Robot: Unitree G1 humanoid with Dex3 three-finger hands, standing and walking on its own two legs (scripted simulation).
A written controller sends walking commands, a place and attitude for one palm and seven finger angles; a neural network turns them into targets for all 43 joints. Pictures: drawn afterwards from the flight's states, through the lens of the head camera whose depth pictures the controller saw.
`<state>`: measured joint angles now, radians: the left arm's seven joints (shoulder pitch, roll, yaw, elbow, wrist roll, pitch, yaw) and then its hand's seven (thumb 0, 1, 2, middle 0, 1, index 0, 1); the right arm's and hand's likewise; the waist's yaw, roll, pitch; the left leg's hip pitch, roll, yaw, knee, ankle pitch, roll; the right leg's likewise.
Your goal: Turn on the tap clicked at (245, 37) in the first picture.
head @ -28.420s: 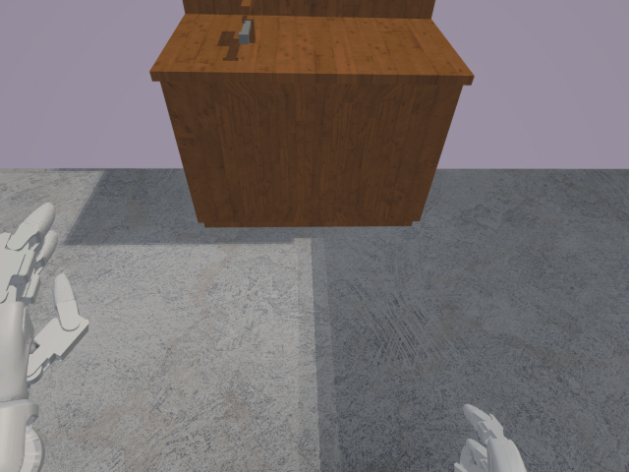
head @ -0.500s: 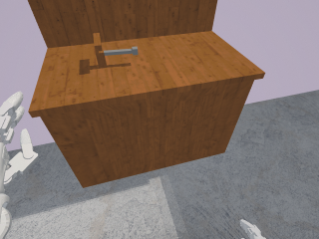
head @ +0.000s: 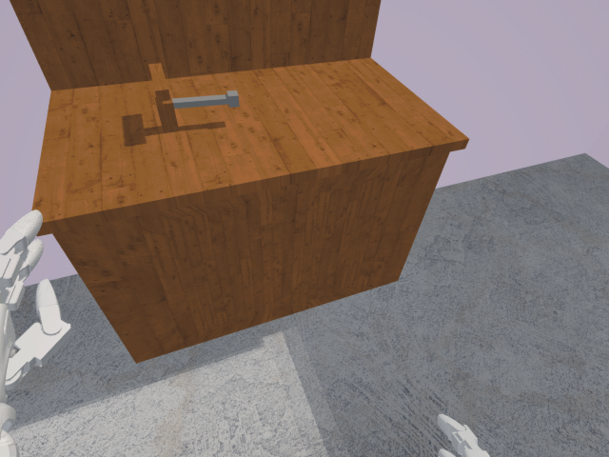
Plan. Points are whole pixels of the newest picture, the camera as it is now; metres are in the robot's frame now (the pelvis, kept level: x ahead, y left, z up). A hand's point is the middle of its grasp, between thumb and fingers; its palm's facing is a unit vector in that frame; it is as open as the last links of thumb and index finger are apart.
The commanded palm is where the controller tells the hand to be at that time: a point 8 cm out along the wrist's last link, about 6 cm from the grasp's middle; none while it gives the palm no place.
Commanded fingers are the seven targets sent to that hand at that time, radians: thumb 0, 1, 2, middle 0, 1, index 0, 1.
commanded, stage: stop stepping back and stand still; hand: left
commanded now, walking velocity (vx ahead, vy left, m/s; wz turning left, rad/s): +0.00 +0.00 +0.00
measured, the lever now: (233, 98) +0.88 +0.18 +0.05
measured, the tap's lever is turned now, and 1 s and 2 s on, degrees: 84 84 84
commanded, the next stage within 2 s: stand and check the lever's angle in 0.62 s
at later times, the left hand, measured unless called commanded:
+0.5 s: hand (87, 299) +0.24 +0.23 +0.15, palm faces +0.40 -0.85 -0.35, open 7.4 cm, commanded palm +0.19 +0.28 +0.17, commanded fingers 0.00 0.90 0.90 -0.20 -0.30 -0.20 -0.30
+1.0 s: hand (64, 316) +0.22 +0.24 +0.15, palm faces +0.43 -0.84 -0.34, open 7.4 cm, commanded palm +0.17 +0.28 +0.17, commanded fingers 0.00 0.90 0.90 -0.20 -0.30 -0.20 -0.30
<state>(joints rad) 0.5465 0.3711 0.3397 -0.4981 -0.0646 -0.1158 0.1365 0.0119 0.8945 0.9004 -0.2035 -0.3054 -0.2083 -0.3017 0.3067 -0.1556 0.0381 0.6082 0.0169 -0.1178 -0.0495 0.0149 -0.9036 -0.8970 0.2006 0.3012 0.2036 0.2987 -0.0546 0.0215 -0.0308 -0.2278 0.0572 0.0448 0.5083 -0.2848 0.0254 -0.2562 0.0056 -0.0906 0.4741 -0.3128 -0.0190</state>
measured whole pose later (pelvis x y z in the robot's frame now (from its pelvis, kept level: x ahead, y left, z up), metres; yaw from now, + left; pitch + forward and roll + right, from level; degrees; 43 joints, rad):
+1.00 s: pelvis +0.02 -0.01 +0.00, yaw +2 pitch -1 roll -1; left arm 0.48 0.34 0.30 -0.45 -0.06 -0.15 0.16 0.01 0.89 0.90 -0.21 -0.31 -0.21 -0.30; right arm 0.20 -0.22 0.00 0.61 0.01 -0.06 -0.07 0.02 -0.91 -0.90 0.20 0.30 0.20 0.30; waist 0.01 0.01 0.01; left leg -0.20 0.00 0.00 0.47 -0.25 0.02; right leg -0.17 0.01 -0.04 0.39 -0.20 -0.01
